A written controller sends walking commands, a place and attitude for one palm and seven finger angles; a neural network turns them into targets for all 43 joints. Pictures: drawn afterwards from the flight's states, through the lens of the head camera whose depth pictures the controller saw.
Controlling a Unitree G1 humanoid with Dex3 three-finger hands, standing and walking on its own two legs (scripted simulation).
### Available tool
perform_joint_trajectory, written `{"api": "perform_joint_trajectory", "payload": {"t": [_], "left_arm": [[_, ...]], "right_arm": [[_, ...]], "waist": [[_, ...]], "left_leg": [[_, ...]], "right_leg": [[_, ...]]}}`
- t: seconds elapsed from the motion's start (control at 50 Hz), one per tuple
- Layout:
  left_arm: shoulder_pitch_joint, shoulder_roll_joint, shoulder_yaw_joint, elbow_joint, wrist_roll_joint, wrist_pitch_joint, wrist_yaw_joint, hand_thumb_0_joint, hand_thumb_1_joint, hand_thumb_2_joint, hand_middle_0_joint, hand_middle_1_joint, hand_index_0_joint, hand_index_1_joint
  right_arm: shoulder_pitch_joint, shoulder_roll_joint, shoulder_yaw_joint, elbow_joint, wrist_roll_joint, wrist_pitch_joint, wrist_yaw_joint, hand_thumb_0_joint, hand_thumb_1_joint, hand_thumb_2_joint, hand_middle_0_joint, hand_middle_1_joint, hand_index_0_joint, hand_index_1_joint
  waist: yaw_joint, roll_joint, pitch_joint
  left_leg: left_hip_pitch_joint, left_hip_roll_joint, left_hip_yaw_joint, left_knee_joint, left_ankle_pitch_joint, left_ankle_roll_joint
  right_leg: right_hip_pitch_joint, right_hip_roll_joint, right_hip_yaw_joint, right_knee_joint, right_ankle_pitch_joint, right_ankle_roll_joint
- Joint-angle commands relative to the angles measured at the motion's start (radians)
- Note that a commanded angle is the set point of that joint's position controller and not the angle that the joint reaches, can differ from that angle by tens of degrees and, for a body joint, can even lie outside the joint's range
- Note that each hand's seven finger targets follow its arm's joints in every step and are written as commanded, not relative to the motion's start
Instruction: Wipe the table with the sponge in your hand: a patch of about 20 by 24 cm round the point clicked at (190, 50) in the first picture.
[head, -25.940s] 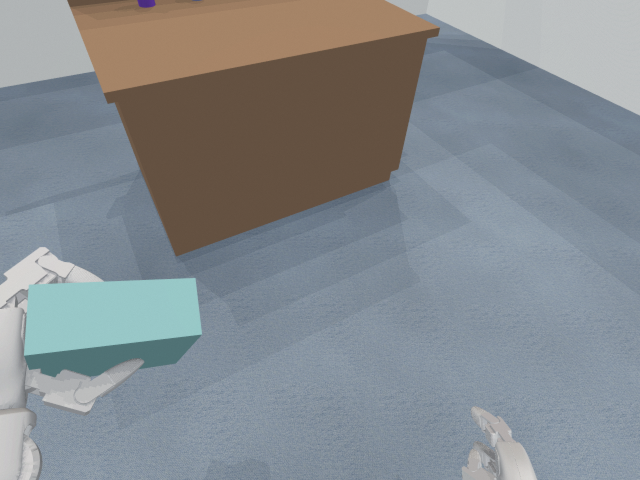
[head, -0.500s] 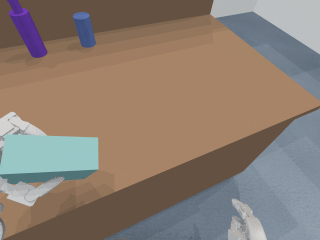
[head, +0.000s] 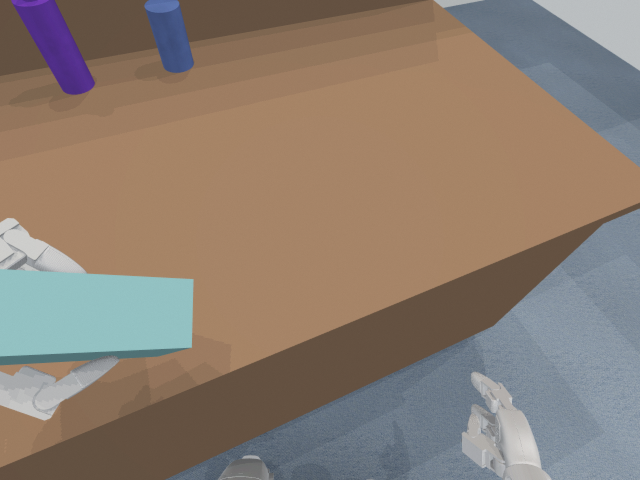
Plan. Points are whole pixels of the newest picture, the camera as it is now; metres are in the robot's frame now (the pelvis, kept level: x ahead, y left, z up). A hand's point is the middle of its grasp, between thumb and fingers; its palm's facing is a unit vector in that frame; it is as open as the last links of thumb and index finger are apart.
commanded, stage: shuffle to correct the standing spot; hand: left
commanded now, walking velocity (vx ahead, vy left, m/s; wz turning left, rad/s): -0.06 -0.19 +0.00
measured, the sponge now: (123, 322) +0.23 +0.20 +0.14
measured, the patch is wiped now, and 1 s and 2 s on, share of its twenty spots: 0.00 0.00 0.00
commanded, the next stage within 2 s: come to a stop and stand still in 0.86 s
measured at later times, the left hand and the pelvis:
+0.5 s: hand (73, 298) +0.24 +0.23 +0.16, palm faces +0.28 -0.86 -0.43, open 10.0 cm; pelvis +0.02 +0.00 +0.00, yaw +0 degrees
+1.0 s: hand (43, 327) +0.21 +0.24 +0.17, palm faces +0.31 -0.83 -0.46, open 10.0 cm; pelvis +0.00 +0.00 +0.00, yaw +0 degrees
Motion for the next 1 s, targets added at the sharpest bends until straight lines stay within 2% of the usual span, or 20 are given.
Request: {"api": "perform_joint_trajectory", "payload": {"t": [0.0, 0.08, 0.14, 0.16, 0.24, 0.26, 0.32, 0.36, 0.44, 0.5, 0.58, 0.66, 0.74, 0.8, 0.84, 0.86, 0.92, 0.94, 0.96, 0.98], "left_arm": [[-0.043, 0.144, 0.119, -0.183, -0.019, -0.040, 0.034, 0.000, 0.100, 1.300, -1.200, -1.600, -1.200, -1.600], [-0.086, 0.147, 0.110, -0.209, -0.006, -0.029, 0.035, 0.000, 0.100, 1.300, -1.200, -1.600, -1.200, -1.600], [-0.087, 0.143, 0.097, -0.203, 0.005, -0.021, 0.031, 0.000, 0.100, 1.300, -1.200, -1.600, -1.200, -1.600], [-0.085, 0.104, 0.067, -0.197, 0.003, -0.025, 0.026, 0.000, 0.100, 1.300, -1.200, -1.600, -1.200, -1.600], [-0.060, 0.131, 0.080, -0.181, 0.000, -0.014, 0.024, 0.000, 0.100, 1.300, -1.200, -1.600, -1.200, -1.600], [-0.054, 0.106, 0.065, -0.162, -0.002, -0.017, 0.023, 0.000, 0.100, 1.300, -1.200, -1.600, -1.200, -1.600], [-0.077, 0.135, 0.087, -0.159, -0.010, -0.011, 0.025, 0.000, 0.100, 1.300, -1.200, -1.600, -1.200, -1.600], [-0.064, 0.120, 0.074, -0.153, -0.018, -0.014, 0.028, 0.000, 0.100, 1.300, -1.200, -1.600, -1.200, -1.600], [-0.064, 0.162, 0.107, -0.178, -0.025, -0.011, 0.031, 0.000, 0.100, 1.300, -1.200, -1.600, -1.200, -1.600], [-0.057, 0.146, 0.105, -0.193, -0.018, -0.018, 0.025, 0.000, 0.100, 1.300, -1.200, -1.600, -1.200, -1.600], [-0.043, 0.160, 0.130, -0.206, -0.011, -0.034, 0.019, 0.000, 0.100, 1.300, -1.200, -1.600, -1.200, -1.600], [-0.005, 0.135, 0.119, -0.182, -0.009, -0.056, 0.023, 0.000, 0.100, 1.300, -1.200, -1.600, -1.200, -1.600], [-0.018, 0.169, 0.153, -0.193, -0.004, -0.080, 0.039, 0.000, 0.100, 1.300, -1.200, -1.600, -1.200, -1.600], [0.009, 0.153, 0.146, -0.174, -0.012, -0.064, 0.036, 0.000, 0.100, 1.300, -1.200, -1.600, -1.200, -1.600], [0.000, 0.160, 0.143, -0.180, -0.018, -0.048, 0.041, 0.000, 0.100, 1.300, -1.200, -1.600, -1.200, -1.600], [0.004, 0.129, 0.114, -0.171, -0.021, -0.043, 0.039, 0.000, 0.100, 1.300, -1.200, -1.600, -1.200, -1.600], [-0.038, 0.145, 0.116, -0.179, -0.016, -0.022, 0.041, 0.000, 0.100, 1.300, -1.200, -1.600, -1.200, -1.600], [-0.043, 0.152, 0.112, -0.183, -0.015, -0.018, 0.045, 0.000, 0.100, 1.300, -1.200, -1.600, -1.200, -1.600], [-0.057, 0.112, 0.076, -0.180, -0.014, -0.018, 0.043, 0.000, 0.100, 1.300, -1.200, -1.600, -1.200, -1.600], [-0.079, 0.135, 0.093, -0.188, -0.007, -0.016, 0.047, 0.000, 0.100, 1.300, -1.200, -1.600, -1.200, -1.600]], "right_arm": [[-0.026, -0.123, -0.038, -0.153, 0.002, -0.042, -0.016, 0.000, -0.900, -0.900, 0.200, 0.300, 0.200, 0.300], [-0.034, -0.137, -0.034, -0.163, 0.003, -0.047, -0.017, 0.000, -0.900, -0.900, 0.200, 0.300, 0.200, 0.300], [-0.036, -0.128, -0.030, -0.163, 0.008, -0.055, -0.010, 0.000, -0.900, -0.900, 0.200, 0.300, 0.200, 0.300], [-0.019, -0.129, -0.024, -0.157, -0.001, -0.053, -0.006, 0.000, -0.900, -0.900, 0.200, 0.300, 0.200, 0.300], [-0.011, -0.127, -0.038, -0.157, 0.010, -0.061, 0.003, 0.000, -0.900, -0.900, 0.200, 0.300, 0.200, 0.300], [-0.001, -0.126, -0.032, -0.151, 0.001, -0.053, 0.004, 0.000, -0.900, -0.900, 0.200, 0.300, 0.200, 0.300], [0.005, -0.130, -0.048, -0.150, 0.009, -0.048, 0.003, 0.000, -0.900, -0.900, 0.200, 0.300, 0.200, 0.300], [0.000, -0.120, -0.033, -0.139, 0.004, -0.040, 0.000, 0.000, -0.900, -0.900, 0.200, 0.300, 0.200, 0.300], [-0.028, -0.125, -0.042, -0.150, 0.016, -0.033, -0.006, 0.000, -0.900, -0.900, 0.200, 0.300, 0.200, 0.300], [-0.032, -0.127, -0.038, -0.155, 0.006, -0.025, -0.004, 0.000, -0.900, -0.900, 0.200, 0.300, 0.200, 0.300], [-0.035, -0.125, -0.049, -0.161, 0.007, -0.032, -0.006, 0.000, -0.900, -0.900, 0.200, 0.300, 0.200, 0.300], [-0.025, -0.119, -0.045, -0.146, 0.001, -0.032, -0.006, 0.000, -0.900, -0.900, 0.200, 0.300, 0.200, 0.300], [-0.030, -0.116, -0.054, -0.130, 0.004, -0.049, -0.016, 0.000, -0.900, -0.900, 0.200, 0.300, 0.200, 0.300], [-0.034, -0.117, -0.052, -0.143, 0.000, -0.040, -0.014, 0.000, -0.900, -0.900, 0.200, 0.300, 0.200, 0.300], [-0.040, -0.120, -0.048, -0.147, 0.012, -0.038, -0.018, 0.000, -0.900, -0.900, 0.200, 0.300, 0.200, 0.300], [-0.026, -0.119, -0.039, -0.149, 0.005, -0.031, -0.016, 0.000, -0.900, -0.900, 0.200, 0.300, 0.200, 0.300], [-0.029, -0.129, -0.039, -0.163, 0.004, -0.036, -0.017, 0.000, -0.900, -0.900, 0.200, 0.300, 0.200, 0.300], [-0.048, -0.126, -0.032, -0.162, 0.012, -0.039, -0.021, 0.000, -0.900, -0.900, 0.200, 0.300, 0.200, 0.300], [-0.029, -0.128, -0.022, -0.158, 0.005, -0.037, -0.017, 0.000, -0.900, -0.900, 0.200, 0.300, 0.200, 0.300], [-0.032, -0.136, -0.031, -0.165, 0.008, -0.045, -0.017, 0.000, -0.900, -0.900, 0.200, 0.300, 0.200, 0.300]], "waist": [[-0.016, 0.016, -0.185], [-0.010, 0.172, -0.175], [-0.009, 0.188, -0.190], [-0.008, 0.195, -0.194], [-0.012, 0.127, -0.211], [-0.013, 0.104, -0.206], [-0.018, 0.028, -0.209], [-0.024, 0.045, -0.210], [-0.021, 0.054, -0.220], [-0.009, 0.104, -0.226], [-0.001, 0.117, -0.249], [-0.007, 0.075, -0.279], [-0.017, 0.026, -0.286], [-0.012, 0.009, -0.270], [-0.018, 0.017, -0.247], [-0.016, 0.015, -0.239], [-0.014, 0.034, -0.192], [-0.017, 0.061, -0.177], [-0.014, 0.095, -0.182], [-0.009, 0.113, -0.186]], "left_leg": [[0.148, 0.054, -0.084, -0.077, -0.161, 0.063], [0.060, 0.151, -0.198, -0.256, -0.200, 0.097], [0.078, 0.162, -0.187, -0.256, -0.137, 0.097], [0.076, 0.153, -0.180, -0.251, -0.129, 0.096], [0.136, 0.108, -0.125, -0.175, -0.039, 0.070], [0.121, 0.096, -0.111, -0.160, -0.043, 0.070], [0.144, 0.049, -0.068, -0.068, -0.044, 0.049], [0.165, 0.040, -0.061, -0.065, -0.020, 0.054], [0.202, 0.053, -0.072, -0.060, 0.121, 0.057], [0.174, 0.102, -0.099, -0.089, 0.270, 0.069], [0.195, 0.114, -0.088, -0.065, 0.401, 0.063], [0.193, 0.081, -0.058, -0.027, 0.325, 0.053], [0.199, 0.040, -0.048, 0.018, 0.198, 0.042], [0.165, 0.054, -0.062, -0.019, 0.070, 0.055], [0.173, 0.038, -0.064, -0.033, -0.063, 0.053], [0.158, 0.043, -0.066, -0.058, -0.109, 0.060], [0.118, 0.066, -0.098, -0.094, -0.178, 0.067], [0.133, 0.072, -0.108, -0.122, -0.189, 0.072], [0.107, 0.077, -0.119, -0.154, -0.207, 0.078], [0.100, 0.086, -0.131, -0.170, -0.202, 0.081]], "right_leg": [[-0.078, -0.200, 0.192, -0.173, -0.069, 0.012], [0.046, -0.108, 0.112, -0.085, -0.068, 0.064], [0.096, -0.106, 0.094, -0.072, -0.012, 0.061], [0.109, -0.093, 0.079, -0.086, 0.000, 0.062], [0.109, -0.121, 0.107, -0.144, 0.087, 0.036], [0.106, -0.121, 0.105, -0.153, 0.096, 0.035], [0.054, -0.183, 0.183, -0.164, 0.136, -0.008], [0.030, -0.185, 0.179, -0.164, 0.140, -0.011], [0.040, -0.186, 0.178, -0.132, 0.234, -0.005], [0.086, -0.153, 0.124, -0.112, 0.282, 0.035], [0.122, -0.161, 0.122, -0.114, 0.381, 0.053], [0.106, -0.191, 0.140, -0.115, 0.410, 0.035], [0.036, -0.247, 0.191, -0.120, 0.423, 0.002], [0.013, -0.217, 0.175, -0.128, 0.223, 0.033], [-0.030, -0.225, 0.206, -0.154, 0.088, 0.012], [-0.038, -0.209, 0.186, -0.160, 0.009, 0.013], [-0.055, -0.182, 0.182, -0.168, -0.085, 0.030], [-0.066, -0.172, 0.179, -0.172, -0.099, 0.030], [-0.033, -0.150, 0.153, -0.162, -0.112, 0.039], [-0.002, -0.143, 0.158, -0.156, -0.095, 0.048]]}}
